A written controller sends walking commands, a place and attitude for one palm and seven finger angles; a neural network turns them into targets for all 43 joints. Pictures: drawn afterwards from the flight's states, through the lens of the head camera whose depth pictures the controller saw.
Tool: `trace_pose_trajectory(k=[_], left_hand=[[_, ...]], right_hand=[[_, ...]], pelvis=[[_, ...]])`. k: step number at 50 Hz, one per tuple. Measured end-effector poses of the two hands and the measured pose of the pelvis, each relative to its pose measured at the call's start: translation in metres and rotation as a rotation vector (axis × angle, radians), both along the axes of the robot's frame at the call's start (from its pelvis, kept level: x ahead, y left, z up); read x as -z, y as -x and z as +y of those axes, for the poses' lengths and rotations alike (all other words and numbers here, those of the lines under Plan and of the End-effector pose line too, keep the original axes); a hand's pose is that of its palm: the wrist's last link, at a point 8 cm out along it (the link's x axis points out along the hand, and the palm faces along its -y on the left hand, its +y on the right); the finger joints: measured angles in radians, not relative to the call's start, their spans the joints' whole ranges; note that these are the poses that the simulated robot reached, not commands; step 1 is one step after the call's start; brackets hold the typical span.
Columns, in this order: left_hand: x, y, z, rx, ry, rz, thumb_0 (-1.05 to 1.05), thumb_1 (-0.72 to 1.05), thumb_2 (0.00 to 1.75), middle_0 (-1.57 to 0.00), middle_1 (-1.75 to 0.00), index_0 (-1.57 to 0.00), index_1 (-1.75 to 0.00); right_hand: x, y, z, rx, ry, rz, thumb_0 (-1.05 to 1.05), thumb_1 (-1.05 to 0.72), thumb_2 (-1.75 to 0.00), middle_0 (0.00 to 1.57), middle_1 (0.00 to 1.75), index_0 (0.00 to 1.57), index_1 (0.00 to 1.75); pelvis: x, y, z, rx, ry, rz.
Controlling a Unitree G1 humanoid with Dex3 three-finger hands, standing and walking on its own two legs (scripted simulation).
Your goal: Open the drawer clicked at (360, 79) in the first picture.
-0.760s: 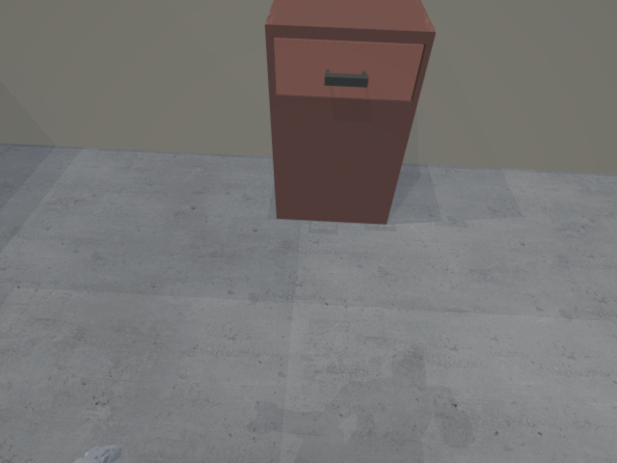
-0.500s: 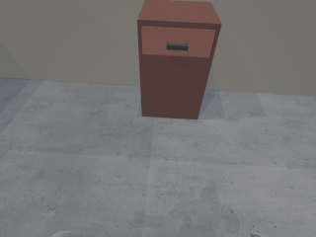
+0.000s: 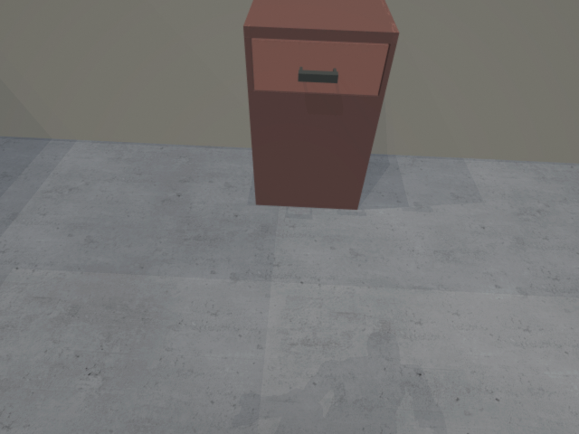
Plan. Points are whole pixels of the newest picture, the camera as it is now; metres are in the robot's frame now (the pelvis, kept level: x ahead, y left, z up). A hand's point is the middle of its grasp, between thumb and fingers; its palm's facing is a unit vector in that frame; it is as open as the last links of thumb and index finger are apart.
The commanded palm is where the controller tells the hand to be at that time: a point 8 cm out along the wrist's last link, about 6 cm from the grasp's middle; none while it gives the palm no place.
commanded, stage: stand and wait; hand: left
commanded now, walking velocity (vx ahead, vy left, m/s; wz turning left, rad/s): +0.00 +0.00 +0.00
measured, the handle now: (317, 73) +1.24 -0.03 -0.07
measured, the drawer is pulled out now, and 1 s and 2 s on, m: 0.00 0.00 0.00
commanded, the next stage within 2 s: look at it before walking up in 0.16 s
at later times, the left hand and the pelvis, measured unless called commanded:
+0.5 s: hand out of the picture +0.09 +0.24 -0.16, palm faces -0.04 -0.94 -0.33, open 7.4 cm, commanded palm none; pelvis +0.01 +0.00 +0.00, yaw +0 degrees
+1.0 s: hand out of the picture +0.08 +0.24 -0.16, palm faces -0.04 -0.95 -0.32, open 7.4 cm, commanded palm none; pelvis +0.02 +0.00 +0.00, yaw -2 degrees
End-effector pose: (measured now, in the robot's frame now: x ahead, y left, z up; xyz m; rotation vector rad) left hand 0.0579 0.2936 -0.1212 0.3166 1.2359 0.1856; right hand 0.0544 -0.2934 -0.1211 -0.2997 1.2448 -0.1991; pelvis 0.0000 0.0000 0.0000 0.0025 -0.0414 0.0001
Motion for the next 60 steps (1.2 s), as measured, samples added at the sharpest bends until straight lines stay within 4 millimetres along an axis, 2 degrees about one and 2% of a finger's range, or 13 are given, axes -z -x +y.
trace_pose_trajectory(k=[21, 47, 54, 60], left_hand=[[-0.001, -0.021, -0.006, 0.021, 0.013, -0.035, 0.01, 0.91, 0.90, -0.20, -0.30, -0.20, -0.30], [-0.001, -0.021, -0.004, 0.006, 0.005, -0.015, 0.01, 0.91, 0.90, -0.20, -0.30, -0.20, -0.30], [0.015, -0.012, -0.025, 0.020, 0.056, 0.061, 0.01, 0.91, 0.90, -0.20, -0.30, -0.20, -0.30], [0.027, -0.020, -0.062, 0.063, 0.098, 0.119, 0.01, 0.91, 0.90, -0.20, -0.30, -0.20, -0.30]], right_hand=[[-0.004, -0.016, 0.001, -0.005, -0.003, -0.033, 0.00, -0.91, -0.90, 0.20, 0.30, 0.21, 0.30], [-0.005, -0.032, 0.002, -0.015, 0.001, -0.038, 0.00, -0.91, -0.90, 0.20, 0.30, 0.21, 0.30], [0.010, -0.016, 0.016, 0.058, -0.049, -0.037, 0.00, -0.91, -0.90, 0.20, 0.30, 0.21, 0.30], [0.037, 0.015, 0.014, 0.177, -0.107, 0.011, 0.00, -0.91, -0.90, 0.20, 0.30, 0.21, 0.30]], pelvis=[[-0.001, -0.004, -0.001, 0.005, 0.000, 0.008], [-0.002, -0.013, -0.001, 0.009, 0.001, 0.009], [0.006, -0.027, -0.005, 0.081, -0.008, 0.017], [0.019, -0.047, -0.023, 0.167, -0.007, 0.009]])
